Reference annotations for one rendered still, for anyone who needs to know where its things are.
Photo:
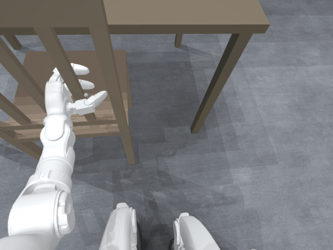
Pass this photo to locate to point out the robot right thigh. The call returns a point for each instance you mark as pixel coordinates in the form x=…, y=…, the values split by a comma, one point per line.
x=192, y=234

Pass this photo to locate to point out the left robot forearm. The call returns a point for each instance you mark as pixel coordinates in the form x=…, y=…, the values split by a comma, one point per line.
x=56, y=163

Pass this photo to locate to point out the table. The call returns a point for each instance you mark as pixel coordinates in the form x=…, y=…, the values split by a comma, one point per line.
x=241, y=18

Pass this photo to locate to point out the chair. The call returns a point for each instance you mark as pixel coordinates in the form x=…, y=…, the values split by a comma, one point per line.
x=108, y=71

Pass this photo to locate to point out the left robot shin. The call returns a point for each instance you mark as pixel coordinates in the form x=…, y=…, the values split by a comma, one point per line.
x=133, y=238

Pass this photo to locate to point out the robot left upper arm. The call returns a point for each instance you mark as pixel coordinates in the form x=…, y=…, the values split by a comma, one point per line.
x=39, y=221

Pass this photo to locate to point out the left robot hand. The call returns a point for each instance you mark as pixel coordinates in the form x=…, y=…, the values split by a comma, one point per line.
x=57, y=95

